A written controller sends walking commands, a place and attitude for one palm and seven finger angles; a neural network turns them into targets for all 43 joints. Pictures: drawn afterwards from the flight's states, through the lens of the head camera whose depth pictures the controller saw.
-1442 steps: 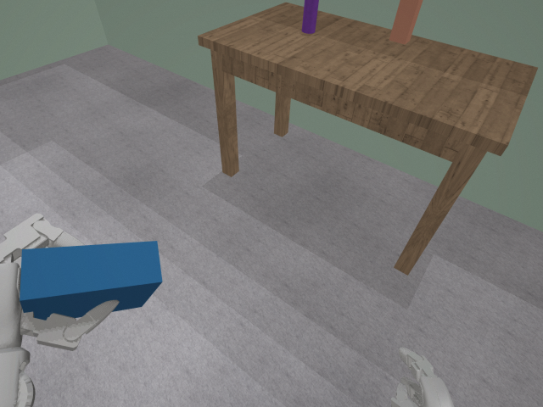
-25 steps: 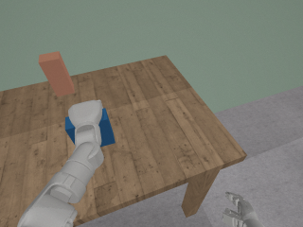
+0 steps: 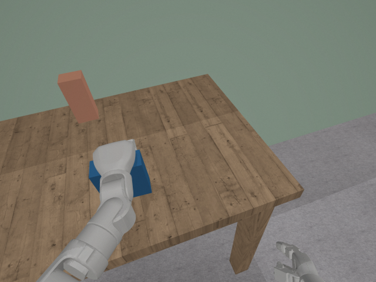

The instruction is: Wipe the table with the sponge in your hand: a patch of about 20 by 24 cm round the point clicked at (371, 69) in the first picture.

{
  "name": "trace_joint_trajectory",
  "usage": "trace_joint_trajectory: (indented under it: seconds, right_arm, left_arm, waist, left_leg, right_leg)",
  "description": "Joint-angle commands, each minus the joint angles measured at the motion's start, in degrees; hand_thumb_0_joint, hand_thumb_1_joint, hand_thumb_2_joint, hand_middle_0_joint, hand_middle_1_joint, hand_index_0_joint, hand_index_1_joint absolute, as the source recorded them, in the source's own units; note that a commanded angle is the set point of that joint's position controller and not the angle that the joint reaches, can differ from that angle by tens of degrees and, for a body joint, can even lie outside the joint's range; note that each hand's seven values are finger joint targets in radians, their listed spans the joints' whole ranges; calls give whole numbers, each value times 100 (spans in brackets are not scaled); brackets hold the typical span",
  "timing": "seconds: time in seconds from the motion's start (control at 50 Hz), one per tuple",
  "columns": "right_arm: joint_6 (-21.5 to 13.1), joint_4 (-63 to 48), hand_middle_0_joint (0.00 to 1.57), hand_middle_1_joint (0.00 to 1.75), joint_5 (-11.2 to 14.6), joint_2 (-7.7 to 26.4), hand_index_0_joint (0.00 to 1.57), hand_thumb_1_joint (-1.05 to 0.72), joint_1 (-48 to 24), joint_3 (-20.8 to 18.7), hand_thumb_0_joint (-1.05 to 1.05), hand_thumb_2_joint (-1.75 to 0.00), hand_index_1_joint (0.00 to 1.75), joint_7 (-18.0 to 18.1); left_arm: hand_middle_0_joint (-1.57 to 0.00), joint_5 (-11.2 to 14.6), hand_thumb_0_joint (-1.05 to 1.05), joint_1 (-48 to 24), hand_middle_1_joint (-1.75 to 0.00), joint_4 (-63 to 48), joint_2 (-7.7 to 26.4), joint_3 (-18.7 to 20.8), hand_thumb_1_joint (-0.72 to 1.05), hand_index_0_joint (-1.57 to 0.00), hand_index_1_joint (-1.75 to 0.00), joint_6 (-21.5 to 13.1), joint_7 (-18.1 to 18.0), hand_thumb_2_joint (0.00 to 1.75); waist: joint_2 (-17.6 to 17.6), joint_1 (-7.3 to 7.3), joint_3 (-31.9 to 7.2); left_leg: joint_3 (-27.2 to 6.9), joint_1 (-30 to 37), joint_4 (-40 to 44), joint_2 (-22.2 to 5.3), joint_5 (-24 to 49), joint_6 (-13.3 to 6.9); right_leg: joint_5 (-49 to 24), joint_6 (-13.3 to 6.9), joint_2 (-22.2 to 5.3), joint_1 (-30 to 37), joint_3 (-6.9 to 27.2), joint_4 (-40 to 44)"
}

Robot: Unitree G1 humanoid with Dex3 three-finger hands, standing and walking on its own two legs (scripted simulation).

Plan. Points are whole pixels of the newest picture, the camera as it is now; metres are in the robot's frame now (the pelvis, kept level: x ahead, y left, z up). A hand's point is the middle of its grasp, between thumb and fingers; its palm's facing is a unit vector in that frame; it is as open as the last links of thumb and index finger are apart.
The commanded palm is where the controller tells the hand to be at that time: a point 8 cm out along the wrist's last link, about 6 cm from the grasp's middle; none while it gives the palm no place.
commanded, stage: wipe back along the third lane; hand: left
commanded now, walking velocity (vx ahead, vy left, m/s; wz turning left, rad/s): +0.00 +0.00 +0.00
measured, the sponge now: (125, 182) +0.34 +0.21 +0.01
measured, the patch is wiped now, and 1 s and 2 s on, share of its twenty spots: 1.00 1.00 1.00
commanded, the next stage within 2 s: slide back across to the middle lane in 0.42 s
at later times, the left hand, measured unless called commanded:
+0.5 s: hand (128, 186) +0.30 +0.17 +0.06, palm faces +0.03 -0.06 -1.00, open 9.2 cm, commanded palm +0.26 +0.15 +0.09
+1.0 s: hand (113, 192) +0.28 +0.20 +0.06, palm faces +0.04 -0.12 -0.99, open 9.2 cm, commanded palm +0.24 +0.21 +0.11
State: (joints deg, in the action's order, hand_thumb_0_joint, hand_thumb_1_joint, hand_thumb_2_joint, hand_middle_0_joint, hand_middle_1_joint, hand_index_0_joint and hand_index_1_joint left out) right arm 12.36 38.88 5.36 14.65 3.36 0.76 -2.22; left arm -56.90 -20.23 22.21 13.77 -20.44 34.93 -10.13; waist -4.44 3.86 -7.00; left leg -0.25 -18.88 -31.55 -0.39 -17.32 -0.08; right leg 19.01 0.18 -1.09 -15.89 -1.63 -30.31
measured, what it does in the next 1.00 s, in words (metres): stands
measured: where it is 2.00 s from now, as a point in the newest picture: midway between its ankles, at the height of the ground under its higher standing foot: outside the picture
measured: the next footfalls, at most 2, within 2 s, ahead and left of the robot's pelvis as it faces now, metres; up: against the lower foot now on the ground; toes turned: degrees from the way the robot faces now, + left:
none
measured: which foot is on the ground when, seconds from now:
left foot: down 0.00-1.00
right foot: down 0.00-1.00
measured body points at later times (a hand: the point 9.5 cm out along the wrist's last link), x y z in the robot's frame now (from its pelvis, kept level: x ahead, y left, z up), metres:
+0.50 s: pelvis -0.01 -0.02 +0.00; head -0.04 -0.05 +0.45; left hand +0.29 +0.17 +0.11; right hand +0.22 -0.23 -0.09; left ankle -0.02 +0.12 -0.73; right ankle -0.04 -0.12 -0.73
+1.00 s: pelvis -0.01 -0.02 +0.00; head -0.03 -0.06 +0.45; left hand +0.27 +0.20 +0.12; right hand +0.22 -0.24 -0.08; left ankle -0.02 +0.12 -0.73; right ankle -0.04 -0.12 -0.73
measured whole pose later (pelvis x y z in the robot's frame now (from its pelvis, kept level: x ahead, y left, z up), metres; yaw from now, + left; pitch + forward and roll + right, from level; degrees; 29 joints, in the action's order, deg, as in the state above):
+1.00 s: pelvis -0.01 -0.02 +0.00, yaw -2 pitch +1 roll +1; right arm 8.6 37.6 5.0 15.3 1.2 1.2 -1.0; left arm -55.3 -3.3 3.9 17.8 -14.4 32.2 -6.8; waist -4.9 4.6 -4.7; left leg 1.0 -13.2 -29.0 -2.0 -16.4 1.4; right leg 18.9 -1.4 0.5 -12.2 -0.2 -30.4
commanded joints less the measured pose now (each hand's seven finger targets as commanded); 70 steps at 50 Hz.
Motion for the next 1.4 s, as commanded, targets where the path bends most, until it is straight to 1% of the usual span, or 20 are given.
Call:
trace_joint_trajectory:
  seconds: [0.0, 0.2, 0.24, 0.28, 0.34, 0.42, 0.44, 0.5, 0.54, 0.66, 0.74, 0.82, 0.94, 1.0, 1.04, 1.12, 1.24, 1.3, 1.34, 1.38]
  right_arm:
    - [-321, -980, 20, 30, 20, 615, 20, -90, -1207, -175, 0, -90, 30, 20]
    - [-346, -1084, 20, 30, 37, 568, 20, -90, -1379, -182, 0, -90, 30, -38]
    - [-346, -1063, 20, 30, 32, 608, 20, -90, -1427, -193, 0, -90, 30, -35]
    - [-352, -1087, 20, 30, 51, 564, 20, -90, -1457, -176, 0, -90, 30, -44]
    - [-366, -1076, 20, 30, 36, 586, 20, -90, -1515, -188, 0, -90, 30, -36]
    - [-380, -1079, 20, 30, 55, 538, 20, -90, -1528, -171, 0, -90, 30, -63]
    - [-381, -1049, 20, 30, 44, 578, 20, -90, -1549, -182, 0, -90, 30, -54]
    - [-397, -1029, 20, 30, 48, 551, 20, -90, -1535, -160, 0, -90, 30, -21]
    - [-412, -996, 20, 30, 25, 596, 20, -90, -1522, -175, 0, -90, 30, 29]
    - [-492, -1148, 20, 30, -3, 527, 20, -90, -1571, -133, 0, -90, 30, 50]
    - [-545, -1129, 20, 30, -24, 567, 20, -90, -1578, -138, 0, -90, 30, 76]
    - [-642, -1162, 20, 30, -13, 530, 20, -90, -1554, -102, 0, -90, 30, 88]
    - [-736, -1148, 20, 30, -45, 583, 20, -90, -1532, -108, 0, -90, 30, 166]
    - [-787, -1150, 20, 30, -47, 561, 20, -90, -1481, -113, 0, -90, 30, 188]
    - [-800, -1128, 20, 30, -71, 610, 20, -90, -1478, -119, 0, -90, 30, 225]
    - [-863, -1129, 20, 30, -79, 590, 20, -90, -1416, -114, 0, -90, 30, 284]
    - [-940, -1090, 20, 30, -126, 633, 20, -90, -1342, -152, 0, -90, 30, 331]
    - [-949, -1019, 20, 30, -118, 637, 20, -90, -1250, -145, 0, -90, 30, 377]
    - [-969, -957, 20, 30, -128, 675, 20, -90, -1232, -166, 0, -90, 30, 419]
    - [-998, -972, 20, 30, -111, 628, 20, -90, -1158, -162, 0, -90, 30, 438]
  left_arm:
    - [-120, 277, 0, -645, -160, -434, -12, 85, 10, -120, -160, 31, 198, 130]
    - [-120, 306, 0, -124, -160, -772, -236, -157, 10, -120, -160, -24, 192, 130]
    - [-120, 294, 0, -30, -160, -817, 81, 187, 10, -120, -160, 6, 168, 130]
    - [-120, 319, 0, -13, -160, -943, -135, -84, 10, -120, -160, 27, 182, 130]
    - [-120, 298, 0, 124, -160, -1006, 47, 133, 10, -120, -160, 49, 170, 130]
    - [-120, 239, 0, 32, -160, -1052, -284, -302, 10, -120, -160, 86, 229, 130]
    - [-120, 209, 0, 64, -160, -1037, 40, 32, 10, -120, -160, 76, 212, 130]
    - [-120, 218, 0, -199, -160, -915, -131, -156, 10, -120, -160, 69, 226, 130]
    - [-120, 209, 0, -255, -160, -1018, 360, 359, 10, -120, -160, 17, 202, 130]
    - [-120, 156, 0, 183, -160, -1651, 459, 427, 10, -120, -160, -101, 211, 130]
    - [-120, 97, 0, 458, -160, -1961, 1119, 1040, 10, -120, -160, -81, 184, 130]
    - [-120, 72, 0, 814, -160, -2127, 992, 891, 10, -120, -160, -33, 253, 130]
    - [-120, 67, 0, 1140, -160, -2357, 1498, 1372, 10, -120, -160, -127, 335, 130]
    - [-120, 94, 0, 1234, -160, -2406, 1315, 1227, 10, -120, -160, -200, 384, 130]
    - [-120, 104, 0, 1195, -160, -2478, 1638, 1517, 10, -120, -160, -247, 406, 130]
    - [-120, 100, 0, 1200, -160, -2432, 1512, 1402, 10, -120, -160, -364, 457, 130]
    - [-120, 89, 0, 1463, -160, -2478, 1811, 1770, 10, -120, -160, -629, 458, 130]
    - [-120, 93, 0, 1046, -160, -2144, 1579, 1515, 10, -120, -160, -668, 458, 130]
    - [-120, 40, 0, 771, -160, -2026, 1864, 1760, 10, -120, -160, -729, 413, 130]
    - [-120, 27, 0, 704, -160, -1865, 1582, 1513, 10, -120, -160, -790, 411, 130]
  waist:
    - [883, -26, -823]
    - [947, 6, -677]
    - [1053, 67, -642]
    - [1003, 16, -575]
    - [1063, 88, -559]
    - [1021, 5, -490]
    - [977, 61, -525]
    - [995, -3, -435]
    - [1007, 77, -643]
    - [864, 140, -839]
    - [787, 233, -811]
    - [763, 226, -629]
    - [673, 277, -623]
    - [778, 225, -560]
    - [699, 235, -524]
    - [668, 212, -415]
    - [523, 271, -472]
    - [708, 132, -257]
    - [654, 166, -342]
    - [670, 139, -436]
  left_leg:
    - [57, 569, 291, 110, 1747, -192]
    - [117, 564, 320, 134, 1489, -210]
    - [95, 524, 352, 121, 1456, -200]
    - [137, 552, 342, 138, 1390, -210]
    - [112, 542, 370, 144, 1335, -207]
    - [138, 619, 322, 148, 1368, -222]
    - [99, 604, 338, 130, 1334, -201]
    - [132, 559, 318, 149, 1259, -210]
    - [110, 595, 339, 161, 1280, -212]
    - [143, 730, 293, 188, 1733, -229]
    - [116, 788, 326, 195, 1906, -212]
    - [150, 803, 350, 209, 1925, -220]
    - [114, 853, 394, 218, 1882, -210]
    - [131, 858, 383, 208, 1871, -229]
    - [90, 888, 420, 207, 1814, -228]
    - [99, 865, 441, 208, 1684, -240]
    - [59, 926, 447, 203, 1735, -229]
    - [79, 808, 482, 178, 1496, -239]
    - [32, 854, 494, 187, 1425, -234]
    - [61, 828, 462, 199, 1462, -248]
  right_leg:
    - [-2176, -406, 247, 344, -204, 227]
    - [-1926, -386, 241, 354, -113, 317]
    - [-1908, -389, 257, 395, -60, 343]
    - [-1841, -364, 241, 355, -73, 361]
    - [-1770, -375, 263, 375, -1, 397]
    - [-1786, -373, 252, 279, -37, 353]
    - [-1695, -396, 273, 275, 19, 356]
    - [-1702, -372, 250, 204, -12, 340]
    - [-1749, -383, 260, 359, 99, 369]
    - [-2411, -362, 220, 686, 90, 256]
    - [-2630, -386, 248, 826, 230, 284]
    - [-2653, -356, 242, 797, 202, 313]
    - [-2549, -369, 260, 855, 328, 366]
    - [-2543, -343, 251, 784, 296, 394]
    - [-2451, -361, 259, 782, 369, 457]
    - [-2195, -338, 243, 664, 297, 516]
    - [-2187, -376, 258, 689, 336, 539]
    - [-1887, -336, 260, 451, 221, 613]
    - [-1707, -378, 288, 418, 289, 638]
    - [-1794, -353, 262, 427, 160, 583]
